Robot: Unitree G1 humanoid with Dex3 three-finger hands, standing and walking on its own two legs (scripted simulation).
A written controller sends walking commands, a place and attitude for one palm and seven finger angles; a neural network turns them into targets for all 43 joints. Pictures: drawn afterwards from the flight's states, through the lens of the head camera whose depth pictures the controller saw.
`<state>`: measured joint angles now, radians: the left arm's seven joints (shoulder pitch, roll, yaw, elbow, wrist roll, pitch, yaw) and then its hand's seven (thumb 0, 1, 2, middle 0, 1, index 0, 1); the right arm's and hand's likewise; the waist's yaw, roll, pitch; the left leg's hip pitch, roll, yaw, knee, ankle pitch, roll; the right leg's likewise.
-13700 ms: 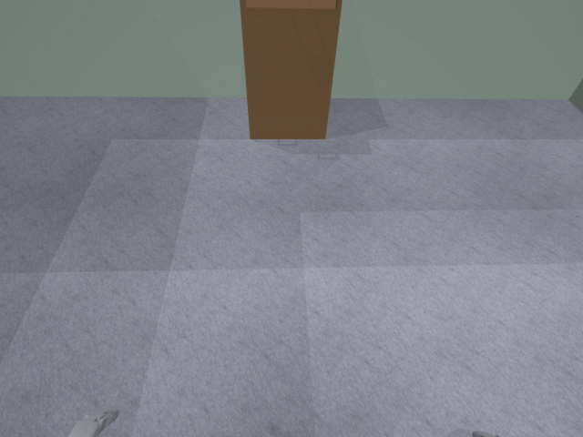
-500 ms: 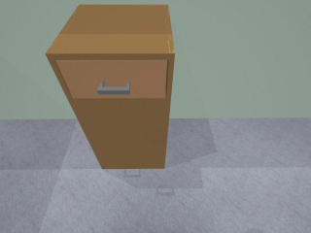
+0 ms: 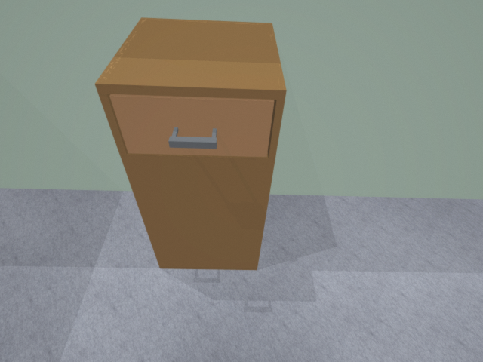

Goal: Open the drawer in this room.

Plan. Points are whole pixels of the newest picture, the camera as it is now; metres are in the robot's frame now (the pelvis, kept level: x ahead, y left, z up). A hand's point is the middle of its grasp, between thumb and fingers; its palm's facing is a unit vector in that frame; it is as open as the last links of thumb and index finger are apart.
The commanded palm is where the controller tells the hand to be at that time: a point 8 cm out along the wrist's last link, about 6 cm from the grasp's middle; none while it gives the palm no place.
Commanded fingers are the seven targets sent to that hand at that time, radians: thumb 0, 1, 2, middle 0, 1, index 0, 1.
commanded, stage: shuffle to correct the standing spot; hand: left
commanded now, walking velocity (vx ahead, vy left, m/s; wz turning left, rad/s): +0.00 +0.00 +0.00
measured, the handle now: (194, 137) +0.62 +0.16 +0.01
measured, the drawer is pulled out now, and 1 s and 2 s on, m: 0.00 0.00 0.00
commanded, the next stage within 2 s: come to a stop and stand still in 0.66 s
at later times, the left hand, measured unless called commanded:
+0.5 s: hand out of the picture -0.04 +0.13 -0.18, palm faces +0.12 -0.98 -0.13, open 7.4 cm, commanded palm none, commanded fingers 0.00 0.90 0.90 -0.20 -0.30 -0.20 -0.30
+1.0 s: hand (190, 355) +0.18 +0.11 -0.17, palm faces +0.00 -0.97 -0.24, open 7.3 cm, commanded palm none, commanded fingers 0.00 0.90 0.90 -0.20 -0.30 -0.20 -0.30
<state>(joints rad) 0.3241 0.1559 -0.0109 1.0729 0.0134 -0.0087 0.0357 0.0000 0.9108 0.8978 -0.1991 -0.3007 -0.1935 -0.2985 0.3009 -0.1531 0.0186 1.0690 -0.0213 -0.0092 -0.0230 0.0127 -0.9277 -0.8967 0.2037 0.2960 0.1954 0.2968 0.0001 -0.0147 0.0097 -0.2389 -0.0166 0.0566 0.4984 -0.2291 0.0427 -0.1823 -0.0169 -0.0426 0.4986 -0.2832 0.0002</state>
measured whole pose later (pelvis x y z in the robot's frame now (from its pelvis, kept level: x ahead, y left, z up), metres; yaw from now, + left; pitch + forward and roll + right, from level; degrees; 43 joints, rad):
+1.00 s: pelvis +0.11 -0.08 -0.01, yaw +0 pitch -1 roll +1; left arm 0.21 0.17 0.04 1.01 0.02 -0.02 0.02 0.01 0.93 0.90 -0.20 -0.30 -0.19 -0.30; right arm 0.39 -0.12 -0.02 1.10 -0.02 0.00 -0.02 0.01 -0.91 -0.90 0.21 0.30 0.20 0.30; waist -0.04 0.01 0.06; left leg -0.23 0.07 0.09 0.68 -0.48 -0.02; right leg -0.39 -0.09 -0.09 0.60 -0.20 0.00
